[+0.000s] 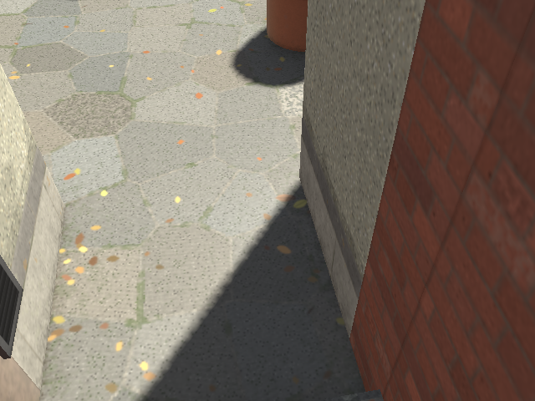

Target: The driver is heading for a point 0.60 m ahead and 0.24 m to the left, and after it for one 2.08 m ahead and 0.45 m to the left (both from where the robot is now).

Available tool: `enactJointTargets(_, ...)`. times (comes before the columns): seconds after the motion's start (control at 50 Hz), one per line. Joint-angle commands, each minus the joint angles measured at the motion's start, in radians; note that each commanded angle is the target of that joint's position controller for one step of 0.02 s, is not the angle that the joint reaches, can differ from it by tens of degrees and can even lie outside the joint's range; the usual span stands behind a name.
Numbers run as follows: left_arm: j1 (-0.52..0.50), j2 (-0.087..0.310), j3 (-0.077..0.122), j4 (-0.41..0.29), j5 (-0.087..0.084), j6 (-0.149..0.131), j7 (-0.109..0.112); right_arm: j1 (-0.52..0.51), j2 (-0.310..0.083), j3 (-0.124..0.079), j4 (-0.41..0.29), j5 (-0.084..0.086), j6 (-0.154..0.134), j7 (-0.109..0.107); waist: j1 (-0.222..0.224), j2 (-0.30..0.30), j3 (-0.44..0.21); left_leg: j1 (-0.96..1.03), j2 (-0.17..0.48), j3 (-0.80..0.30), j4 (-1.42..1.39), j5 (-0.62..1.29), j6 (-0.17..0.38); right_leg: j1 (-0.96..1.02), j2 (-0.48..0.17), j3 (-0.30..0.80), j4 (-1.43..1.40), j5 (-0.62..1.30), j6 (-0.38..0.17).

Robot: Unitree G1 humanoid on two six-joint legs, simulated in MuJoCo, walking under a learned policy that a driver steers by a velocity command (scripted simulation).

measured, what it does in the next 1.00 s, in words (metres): goes down, turning left: left foot 0.19 m lower, then right foot 0.19 m lower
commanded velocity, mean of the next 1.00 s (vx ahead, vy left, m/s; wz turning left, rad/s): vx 0.50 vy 0.00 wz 0.53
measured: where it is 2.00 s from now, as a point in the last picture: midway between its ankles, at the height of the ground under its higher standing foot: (199, 313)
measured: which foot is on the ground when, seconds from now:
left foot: up 0.00-0.24, down 0.26-0.68, up 0.70-1.00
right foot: down 0.00-0.26, up 0.28-0.66, down 0.68-1.00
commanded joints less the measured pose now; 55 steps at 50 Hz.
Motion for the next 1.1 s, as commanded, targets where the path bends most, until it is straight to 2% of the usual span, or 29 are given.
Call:
enactJointTargets(0.02, 0.124, 0.052, -0.006, 0.021, -0.018, -0.023, 0.038, -0.011, -0.067, 0.001, -0.028, 0.017, -0.018, -0.025, 0.053, -0.073, 0.071, -0.037, 0.047, -0.08, -0.44, 0.401, -0.032, 0.045, -0.306, 0.214, -0.071, 0.262, -0.16)
enactJointTargets(0.06, 0.153, 0.057, -0.01, 0.03, 0.005, 0.004, 0.025, -0.06, -0.034, 0.012, -0.017, 0.028, 0.001, -0.032, 0.048, -0.1, 0.082, 0.202, 0.018, 0.013, -0.453, 0.444, -0.044, -0.116, -0.291, 0.176, -0.049, 0.145, -0.139)
enactJointTargets(0.2, 0.171, 0.144, 0.023, 0.048, -0.043, 0.061, 0.018, -0.211, -0.05, 0.0, -0.074, 0.004, 0.036, -0.067, 0.077, -0.092, 0.242, 0.347, 0.037, 0.078, -0.748, -0.02, -0.007, 0.05, -0.414, 0.302, 0.117, 0.191, -0.105)
enactJointTargets(0.22, 0.209, 0.158, 0.034, 0.06, -0.034, 0.071, 0.01, -0.185, -0.086, -0.019, -0.053, 0.018, 0.023, -0.066, 0.085, -0.047, 0.2, 0.457, -0.006, 0.141, -0.781, -0.02, -0.009, 0.074, -0.361, 0.235, 0.219, 0.295, -0.108)
enactJointTargets(0.24, 0.119, 0.216, 0.045, 0.073, -0.008, 0.092, -0.022, 0.054, -0.098, -0.036, 0.039, 0.042, 0.015, -0.056, -0.043, -0.039, 0.144, 0.757, 0.001, 0.142, -0.889, 0.128, 0.013, -0.026, -0.347, 0.186, 0.462, 0.261, -0.074)
enactJointTargets(0.26, 0.144, 0.222, 0.042, 0.098, 0.019, 0.098, -0.073, 0.317, -0.233, -0.106, 0.119, 0.049, 0.004, -0.051, -0.172, 0.051, 0.036, 1.122, -0.053, 0.233, -0.852, 0.247, 0.077, -0.194, -0.21, 0.076, 0.864, 0.323, -0.026)
enactJointTargets(0.28, 0.28, 0.082, 0.026, 0.091, 0.0, 0.087, -0.126, 0.524, -0.333, -0.122, 0.183, 0.029, 0.011, -0.043, -0.136, 0.273, -0.274, 1.624, 0.107, -0.012, -0.469, 0.896, 0.309, -0.546, -0.046, 0.055, 1.392, -0.407, 0.066)
enactJointTargets(0.3, 0.038, 0.118, 0.023, -0.054, -0.05, 0.076, -0.144, 0.607, -0.34, -0.132, 0.196, 0.019, -0.007, -0.05, -0.23, 0.141, -0.28, 1.752, 0.197, -0.205, -0.526, 0.862, 0.293, -0.823, -0.05, 0.14, 1.414, -0.37, 0.063)
enactJointTargets(0.32, -0.163, 0.153, 0.036, -0.165, -0.083, 0.053, -0.123, 0.587, -0.3, -0.122, 0.215, 0.021, -0.02, -0.06, -0.257, 0.032, -0.134, 1.619, 0.211, -0.253, -0.603, 0.406, 0.256, -1.001, -0.058, 0.163, 1.381, -0.358, 0.057)
enactJointTargets(0.36, -0.068, 0.116, 0.03, -0.155, -0.073, 0.033, -0.061, 0.302, -0.137, -0.053, 0.193, 0.026, -0.01, -0.037, -0.061, -0.143, 0.076, 1.035, 0.228, -0.352, -0.669, -0.407, 0.236, -0.992, -0.157, 0.32, 1.113, -0.022, 0.001)
enactJointTargets(0.38, -0.035, 0.056, 0.005, -0.145, -0.056, 0.036, -0.027, 0.132, 0.007, 0.011, 0.134, -0.007, -0.019, -0.039, 0.056, -0.195, 0.156, 0.685, 0.19, -0.222, -0.703, -0.329, 0.181, -0.796, -0.24, 0.381, 0.762, 0.274, -0.028)
enactJointTargets(0.4, -0.012, 0.043, 0.006, -0.116, -0.045, 0.054, -0.035, -0.007, 0.038, 0.026, 0.056, 0.021, -0.027, -0.039, 0.078, -0.17, 0.196, 0.333, 0.139, -0.142, -0.789, -0.326, 0.227, -0.515, -0.238, 0.321, 0.495, 0.488, -0.027)
enactJointTargets(0.46, 0.064, 0.092, 0.003, -0.095, -0.034, 0.073, -0.099, 0.027, -0.107, 0.018, 0.054, 0.001, -0.055, -0.039, 0.111, -0.039, 0.115, 0.008, 0.007, -0.132, -0.624, -0.383, 0.248, -0.173, -0.137, 0.201, 0.606, 0.646, 0.039)
enactJointTargets(0.52, -0.211, 0.174, -0.001, -0.173, -0.024, 0.062, -0.064, 0.217, -0.047, 0.037, 0.086, 0.018, -0.078, -0.084, -0.055, -0.116, 0.075, 0.346, -0.026, -0.212, -0.375, -0.56, 0.186, -0.358, -0.157, 0.311, 0.006, 1.029, 0.095)
enactJointTargets(0.58, -0.204, 0.167, -0.004, -0.232, -0.038, 0.096, -0.057, 0.121, -0.16, 0.026, 0.001, -0.017, -0.048, -0.053, 0.05, -0.002, 0.11, 0.039, -0.031, -0.277, -0.361, -0.685, 0.182, 0.092, -0.087, 0.202, 0.067, 0.824, 0.107)
enactJointTargets(0.6, -0.126, 0.174, 0.003, -0.222, -0.02, 0.09, -0.052, 0.112, -0.169, 0.021, -0.041, -0.012, -0.047, -0.05, 0.08, -0.023, 0.105, 0.024, -0.042, -0.28, -0.275, -0.651, 0.158, 0.204, -0.054, 0.174, 0.098, 0.708, 0.111)
enactJointTargets(0.66, 0.044, 0.263, 0.049, -0.138, -0.072, 0.07, -0.042, 0.111, -0.214, -0.002, -0.05, 0.033, -0.011, -0.039, 0.105, -0.1, 0.122, 0.486, -0.072, -0.362, 0.107, -0.523, 0.098, 0.233, -0.112, 0.228, -0.568, 0.74, 0.026)
enactJointTargets(0.68, 0.235, 0.312, 0.083, -0.07, -0.06, 0.055, -0.039, 0.18, -0.168, 0.008, -0.024, -0.007, 0.004, 0.006, 0.156, -0.149, 0.068, 0.324, -0.128, -0.336, 0.397, -0.331, 0.061, 0.508, -0.16, 0.224, -0.475, 0.816, -0.042)
enactJointTargets(0.7, 0.369, 0.355, 0.095, -0.035, -0.027, 0.048, -0.057, 0.447, 0.003, 0.009, 0.018, 0.027, -0.007, 0.033, 0.078, -0.392, -0.171, -0.09, -0.245, -0.124, 0.905, -0.922, -0.01, 0.969, -0.295, 0.278, 0.034, 1.449, -0.229)
enactJointTargets(0.72, 0.274, 0.41, 0.102, -0.102, -0.029, 0.062, -0.08, 0.479, -0.037, 0.004, -0.037, 0.07, -0.01, 0.044, 0.047, -0.338, -0.198, -0.367, -0.244, -0.027, 1.177, -0.955, -0.024, 0.964, -0.432, 0.531, 0.018, 1.589, -0.346)
enactJointTargets(0.74, 0.201, 0.361, 0.104, -0.127, -0.021, 0.074, -0.081, 0.285, -0.09, -0.003, -0.101, 0.064, -0.003, 0.039, 0.123, -0.222, -0.092, -0.491, -0.192, -0.006, 1.206, -0.85, -0.031, 0.795, -0.47, 0.591, -0.097, 1.319, -0.348)
enactJointTargets(0.78, 0.111, 0.171, 0.046, -0.11, -0.039, 0.07, -0.076, 0.126, -0.091, -0.015, -0.157, 0.058, -0.018, 0.004, 0.061, -0.056, 0.113, -0.496, -0.043, -0.109, 0.941, -0.528, 0.01, 0.385, -0.439, 0.57, -0.241, 0.597, -0.274)
enactJointTargets(0.82, -0.06, 0.028, -0.01, -0.116, -0.019, 0.023, -0.04, 0.103, -0.042, 0.003, -0.151, 0.018, -0.018, 0.021, -0.056, -0.029, 0.208, -0.26, 0.078, -0.124, 0.508, -0.224, 0.058, -0.007, -0.31, 0.37, -0.333, 0.51, -0.173)
enactJointTargets(0.86, -0.19, 0.085, -0.016, -0.147, -0.062, -0.037, -0.013, 0.039, -0.102, -0.021, -0.131, -0.013, -0.01, 0.044, -0.034, -0.025, 0.19, 0.149, 0.066, -0.031, 0.03, 0.063, 0.048, -0.339, -0.195, 0.206, -0.395, 0.384, -0.152)
enactJointTargets(0.92, -0.063, 0.332, 0.04, -0.085, -0.035, -0.036, -0.005, 0.138, -0.132, -0.047, -0.11, 0.015, -0.007, 0.055, -0.063, -0.067, 0.086, 0.192, -0.031, 0.066, 0.246, -0.088, -0.043, -0.182, -0.225, 0.212, -0.166, 0.709, -0.095)
enactJointTargets(1.0, 0.43, 0.156, 0.005, 0.079, -0.036, 0.011, 0.032, -0.332, -0.07, 0.006, -0.272, 0.002, -0.02, -0.012, 0.229, -0.102, 0.17, -0.667, 0.015, -0.133, -0.285, 0.059, -0.047, 0.709, -0.28, 0.486, 0.035, 0.432, -0.133)
enactJointTargets(1.04, 0.236, 0.115, -0.004, -0.038, -0.068, 0.033, -0.007, -0.354, -0.111, 0.013, -0.241, 0.005, -0.011, -0.001, 0.168, -0.003, 0.171, -0.187, 0.03, 0.033, -0.581, 0.376, -0.06, 0.258, -0.184, 0.331, -0.011, 0.298, -0.157)
enactJointTargets(1.06, 0.18, 0.193, 0.006, -0.049, -0.053, 0.022, -0.045, -0.316, -0.066, 0.024, -0.25, 0.0, -0.002, 0.009, 0.112, -0.077, 0.153, 0.307, -0.011, 0.102, -0.451, 0.408, -0.049, -0.162, -0.146, 0.312, -0.073, 0.228, -0.15)
enactJointTargets(1.1, 0.069, 0.282, 0.043, -0.093, -0.086, -0.002, -0.065, -0.239, -0.155, -0.003, -0.249, 0.004, 0.01, 0.0, 0.035, -0.037, 0.195, 0.524, -0.05, 0.102, -0.342, 0.176, -0.085, -0.302, -0.157, 0.32, -0.011, 0.255, -0.134)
